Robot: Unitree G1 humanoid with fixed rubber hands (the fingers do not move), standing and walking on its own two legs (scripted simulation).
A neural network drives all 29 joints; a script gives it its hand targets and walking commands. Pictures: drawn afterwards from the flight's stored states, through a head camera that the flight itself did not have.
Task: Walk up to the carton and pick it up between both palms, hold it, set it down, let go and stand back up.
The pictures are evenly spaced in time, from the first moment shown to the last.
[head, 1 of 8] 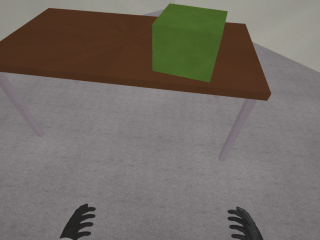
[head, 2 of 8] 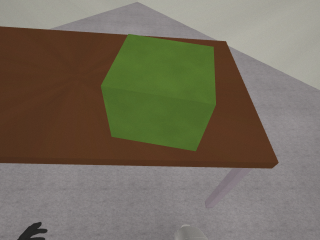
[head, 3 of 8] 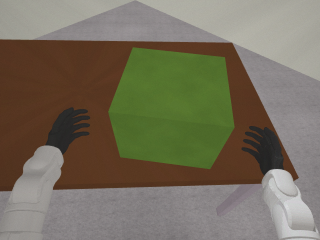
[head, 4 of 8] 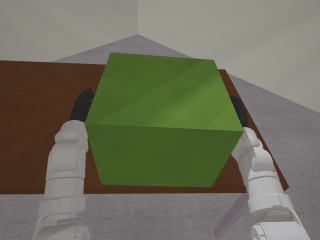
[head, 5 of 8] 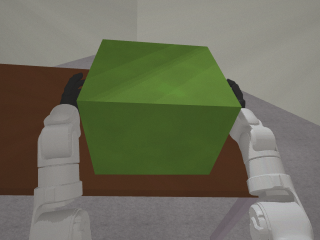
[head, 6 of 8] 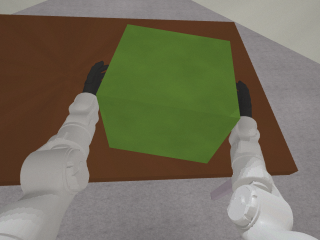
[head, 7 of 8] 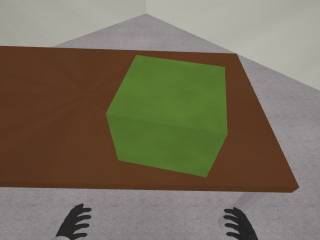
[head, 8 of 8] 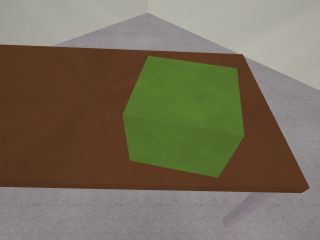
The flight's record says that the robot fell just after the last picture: no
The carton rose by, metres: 0.18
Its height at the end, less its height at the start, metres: +0.00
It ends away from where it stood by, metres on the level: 0.01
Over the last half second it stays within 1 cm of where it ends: yes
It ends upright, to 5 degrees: yes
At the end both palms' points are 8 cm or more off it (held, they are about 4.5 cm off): yes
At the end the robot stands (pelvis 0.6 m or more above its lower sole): yes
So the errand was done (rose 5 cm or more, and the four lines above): yes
